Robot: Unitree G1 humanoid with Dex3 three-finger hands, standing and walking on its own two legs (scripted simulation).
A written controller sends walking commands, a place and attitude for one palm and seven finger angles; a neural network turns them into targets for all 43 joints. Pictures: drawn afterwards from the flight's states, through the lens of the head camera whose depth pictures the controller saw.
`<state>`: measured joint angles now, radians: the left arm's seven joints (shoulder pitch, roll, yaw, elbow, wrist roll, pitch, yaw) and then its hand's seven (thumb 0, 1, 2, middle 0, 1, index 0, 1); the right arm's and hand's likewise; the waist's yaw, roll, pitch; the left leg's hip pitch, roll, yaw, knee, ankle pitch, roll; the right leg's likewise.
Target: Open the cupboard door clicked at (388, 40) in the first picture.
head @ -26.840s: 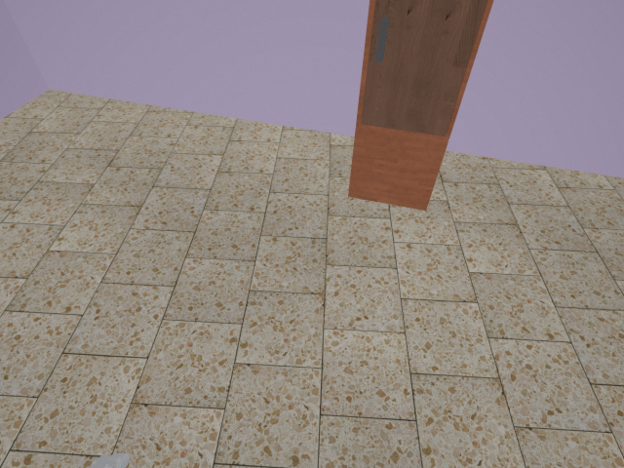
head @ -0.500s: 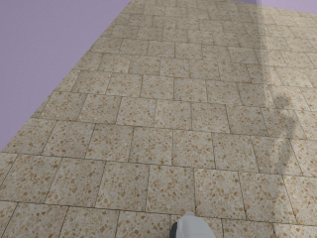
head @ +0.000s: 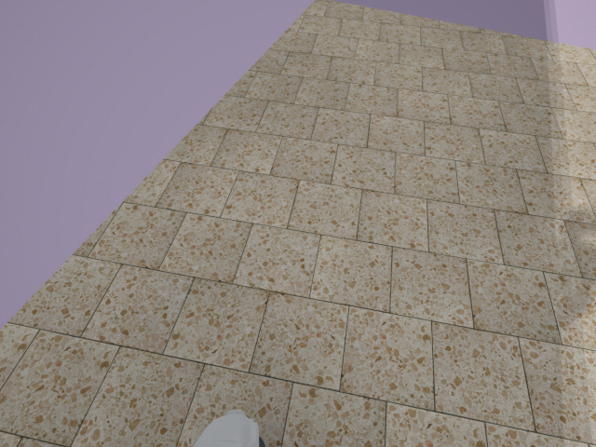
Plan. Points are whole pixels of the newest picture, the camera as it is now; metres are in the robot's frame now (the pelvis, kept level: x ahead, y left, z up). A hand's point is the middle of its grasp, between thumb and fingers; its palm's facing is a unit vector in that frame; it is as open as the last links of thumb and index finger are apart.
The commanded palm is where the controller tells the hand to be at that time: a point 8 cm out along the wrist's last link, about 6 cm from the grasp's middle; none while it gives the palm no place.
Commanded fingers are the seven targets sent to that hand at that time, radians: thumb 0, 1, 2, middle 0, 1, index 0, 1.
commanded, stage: turn to face it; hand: left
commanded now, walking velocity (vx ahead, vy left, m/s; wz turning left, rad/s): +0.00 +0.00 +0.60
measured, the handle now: out of the picture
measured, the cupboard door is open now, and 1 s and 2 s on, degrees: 55 55 55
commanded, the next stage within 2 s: none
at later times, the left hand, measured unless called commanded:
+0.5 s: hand (173, 405) +0.20 +0.20 -0.15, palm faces +0.25 -0.93 -0.27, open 7.4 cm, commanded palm none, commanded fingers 0.00 0.90 0.90 -0.20 -0.30 -0.20 -0.30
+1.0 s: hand out of the picture +0.02 +0.08 -0.16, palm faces +0.61 -0.75 -0.27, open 7.4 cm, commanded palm none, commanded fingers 0.00 0.90 0.90 -0.20 -0.30 -0.20 -0.30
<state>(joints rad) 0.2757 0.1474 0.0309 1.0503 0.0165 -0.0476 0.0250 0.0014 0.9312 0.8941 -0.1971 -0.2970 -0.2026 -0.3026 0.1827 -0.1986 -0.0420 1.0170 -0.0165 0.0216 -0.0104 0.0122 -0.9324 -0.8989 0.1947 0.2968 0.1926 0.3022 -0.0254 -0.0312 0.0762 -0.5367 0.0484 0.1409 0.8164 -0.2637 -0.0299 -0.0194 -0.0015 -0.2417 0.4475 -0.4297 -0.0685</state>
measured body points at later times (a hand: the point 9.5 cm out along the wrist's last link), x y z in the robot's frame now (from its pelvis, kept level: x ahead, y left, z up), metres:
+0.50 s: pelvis +0.11 -0.04 +0.00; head +0.18 -0.02 +0.45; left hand +0.18 +0.25 -0.12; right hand +0.23 -0.26 -0.15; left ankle +0.09 +0.09 -0.73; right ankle +0.14 -0.18 -0.70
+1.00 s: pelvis +0.14 -0.08 +0.00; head +0.19 -0.05 +0.45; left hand -0.01 +0.11 -0.14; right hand +0.41 -0.20 -0.14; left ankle +0.07 +0.01 -0.70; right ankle +0.15 -0.16 -0.73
